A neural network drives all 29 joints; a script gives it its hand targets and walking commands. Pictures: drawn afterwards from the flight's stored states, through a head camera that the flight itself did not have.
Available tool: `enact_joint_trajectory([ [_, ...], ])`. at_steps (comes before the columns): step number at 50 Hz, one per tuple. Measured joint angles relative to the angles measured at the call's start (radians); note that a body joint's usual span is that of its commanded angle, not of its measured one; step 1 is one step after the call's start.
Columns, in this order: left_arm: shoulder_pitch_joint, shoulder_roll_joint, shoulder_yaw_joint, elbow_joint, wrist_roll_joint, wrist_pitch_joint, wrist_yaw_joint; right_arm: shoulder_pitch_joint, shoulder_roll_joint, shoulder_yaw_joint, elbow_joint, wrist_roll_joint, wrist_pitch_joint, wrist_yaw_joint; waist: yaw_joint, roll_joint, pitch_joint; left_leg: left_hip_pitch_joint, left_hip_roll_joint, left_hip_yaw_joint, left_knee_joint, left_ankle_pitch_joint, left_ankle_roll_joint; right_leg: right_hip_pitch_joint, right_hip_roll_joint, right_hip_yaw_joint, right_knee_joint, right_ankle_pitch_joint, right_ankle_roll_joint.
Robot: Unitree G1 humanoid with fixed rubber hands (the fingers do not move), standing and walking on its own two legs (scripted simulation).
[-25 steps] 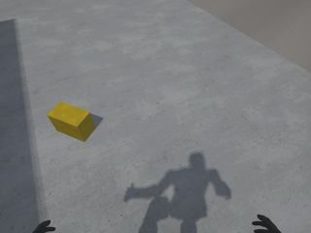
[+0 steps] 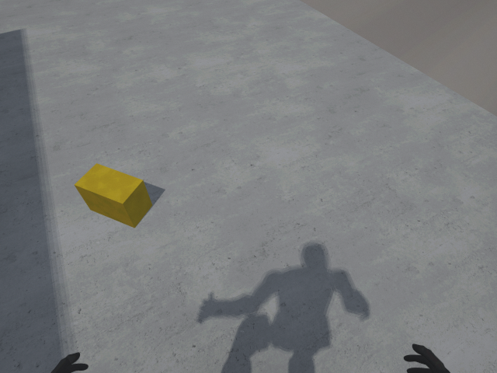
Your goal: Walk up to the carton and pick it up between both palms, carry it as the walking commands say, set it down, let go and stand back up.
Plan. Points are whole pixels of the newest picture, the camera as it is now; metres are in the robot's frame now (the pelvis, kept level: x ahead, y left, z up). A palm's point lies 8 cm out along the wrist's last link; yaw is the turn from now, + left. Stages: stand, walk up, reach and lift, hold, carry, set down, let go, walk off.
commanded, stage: walk up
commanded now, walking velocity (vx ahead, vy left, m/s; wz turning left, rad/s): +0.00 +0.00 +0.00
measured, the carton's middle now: (115, 195) +0.97 +0.61 -0.68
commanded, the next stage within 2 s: none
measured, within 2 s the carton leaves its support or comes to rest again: neither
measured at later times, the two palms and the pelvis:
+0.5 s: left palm out of the picture +0.08 +0.46 -0.10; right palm (376, 298) +0.25 -0.24 -0.08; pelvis +0.06 +0.08 -0.03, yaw +14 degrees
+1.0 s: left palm out of the picture +0.07 +0.50 -0.07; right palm (261, 190) +0.50 -0.04 -0.08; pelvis +0.22 +0.16 -0.02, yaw +28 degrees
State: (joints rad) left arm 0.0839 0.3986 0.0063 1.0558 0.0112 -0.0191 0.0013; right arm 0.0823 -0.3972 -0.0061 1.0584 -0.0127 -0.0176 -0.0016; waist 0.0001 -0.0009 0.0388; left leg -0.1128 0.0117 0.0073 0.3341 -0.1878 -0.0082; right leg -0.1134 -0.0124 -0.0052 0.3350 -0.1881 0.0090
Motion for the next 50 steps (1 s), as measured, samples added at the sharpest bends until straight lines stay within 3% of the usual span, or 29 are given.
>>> enact_joint_trajectory([
  [7, 0.003, 0.000, 0.011, -0.014, 0.001, -0.004, -0.001, 0.010, -0.006, -0.010, -0.020, -0.006, 0.007, 0.013, -0.007, 0.005, -0.001, -0.018, 0.000, -0.011, 0.029, -0.013, 0.007, -0.006, -0.002, -0.015, 0.014, -0.013, -0.005],
  [10, 0.034, 0.022, 0.060, -0.091, 0.014, -0.037, 0.003, 0.051, -0.034, -0.044, -0.093, -0.028, 0.034, 0.071, -0.019, 0.015, -0.005, -0.160, -0.007, -0.037, 0.310, -0.158, 0.029, -0.024, -0.018, -0.074, 0.070, -0.060, -0.014],
  [13, 0.079, 0.062, 0.093, -0.150, 0.021, -0.058, 0.009, 0.073, -0.063, -0.079, -0.148, -0.029, 0.040, 0.113, -0.015, 0.022, 0.002, -0.287, 0.033, -0.026, 0.493, -0.167, 0.004, 0.000, -0.045, -0.133, 0.068, -0.076, -0.006],
  [17, 0.120, 0.127, 0.119, -0.204, 0.034, -0.067, -0.001, 0.087, -0.088, -0.110, -0.197, -0.019, 0.041, 0.155, -0.001, 0.010, 0.016, -0.342, 0.107, 0.006, 0.429, -0.151, -0.010, 0.036, -0.090, -0.191, 0.095, -0.120, 0.016],
  [20, 0.139, 0.158, 0.126, -0.226, 0.036, -0.060, -0.010, 0.097, -0.103, -0.124, -0.231, -0.013, 0.029, 0.163, 0.011, -0.008, 0.011, -0.301, 0.111, 0.049, 0.336, -0.112, 0.001, 0.033, -0.147, -0.209, 0.198, -0.205, 0.020],
  [22, 0.147, 0.164, 0.121, -0.238, 0.025, -0.050, -0.017, 0.109, -0.121, -0.133, -0.256, -0.014, 0.012, 0.147, 0.009, -0.020, 0.006, -0.296, 0.070, 0.052, 0.339, -0.057, 0.014, -0.041, -0.186, -0.167, 0.409, -0.304, -0.010],
  [24, 0.139, 0.154, 0.109, -0.246, 0.021, -0.041, -0.022, 0.128, -0.109, -0.128, -0.266, -0.003, -0.001, 0.126, -0.002, -0.035, 0.004, -0.307, 0.036, 0.046, 0.381, -0.071, 0.021, -0.164, -0.144, -0.060, 0.670, -0.322, -0.025],
  [26, 0.136, 0.134, 0.093, -0.256, 0.018, -0.046, -0.028, 0.156, -0.087, -0.116, -0.268, 0.002, -0.007, 0.109, -0.011, -0.050, -0.001, -0.273, 0.010, 0.039, 0.346, -0.086, 0.031, -0.248, -0.109, -0.022, 0.758, -0.288, -0.035],
  [30, 0.162, 0.089, 0.074, -0.265, 0.012, -0.062, -0.041, 0.209, -0.068, -0.101, -0.299, -0.012, -0.013, 0.097, -0.040, -0.045, -0.012, -0.208, -0.020, 0.017, 0.268, -0.081, 0.052, -0.316, -0.071, -0.028, 0.586, -0.288, -0.030],
  [34, 0.203, 0.069, 0.078, -0.272, 0.010, -0.072, -0.044, 0.250, -0.071, -0.094, -0.335, -0.017, -0.014, 0.097, -0.053, -0.017, -0.015, -0.169, -0.028, -0.009, 0.281, -0.130, 0.050, -0.311, -0.036, -0.055, 0.388, -0.183, -0.034],
  [36, 0.226, 0.075, 0.085, -0.285, 0.012, -0.086, -0.038, 0.268, -0.078, -0.091, -0.344, -0.017, -0.012, 0.092, -0.046, 0.007, -0.018, -0.180, -0.025, -0.034, 0.366, -0.213, 0.055, -0.274, -0.014, -0.069, 0.320, -0.103, -0.040],
  [38, 0.245, 0.083, 0.089, -0.300, 0.019, -0.101, -0.027, 0.268, -0.075, -0.086, -0.334, -0.007, -0.009, 0.079, -0.024, 0.029, -0.022, -0.244, -0.053, -0.091, 0.558, -0.279, 0.061, -0.261, -0.016, -0.090, 0.347, -0.076, -0.037],
  [41, 0.273, 0.080, 0.091, -0.307, 0.011, -0.106, -0.019, 0.240, -0.080, -0.076, -0.319, 0.000, -0.012, 0.074, 0.009, 0.067, -0.018, -0.339, -0.047, -0.105, 0.727, -0.201, 0.038, -0.190, -0.023, -0.120, 0.301, -0.118, -0.032],
  [45, 0.312, 0.095, 0.093, -0.333, 0.014, -0.109, -0.023, 0.191, -0.083, -0.080, -0.321, 0.000, -0.018, 0.090, 0.044, 0.075, -0.011, -0.401, 0.015, -0.055, 0.615, -0.153, 0.013, -0.099, -0.048, -0.150, 0.201, -0.111, -0.017],
  [50, 0.350, 0.136, 0.092, -0.364, 0.005, -0.093, -0.027, 0.111, -0.072, -0.082, -0.357, 0.000, -0.025, 0.110, 0.073, 0.030, 0.015, -0.372, 0.040, 0.020, 0.356, -0.088, 0.031, -0.046, -0.098, -0.170, 0.201, -0.166, 0.013],
])
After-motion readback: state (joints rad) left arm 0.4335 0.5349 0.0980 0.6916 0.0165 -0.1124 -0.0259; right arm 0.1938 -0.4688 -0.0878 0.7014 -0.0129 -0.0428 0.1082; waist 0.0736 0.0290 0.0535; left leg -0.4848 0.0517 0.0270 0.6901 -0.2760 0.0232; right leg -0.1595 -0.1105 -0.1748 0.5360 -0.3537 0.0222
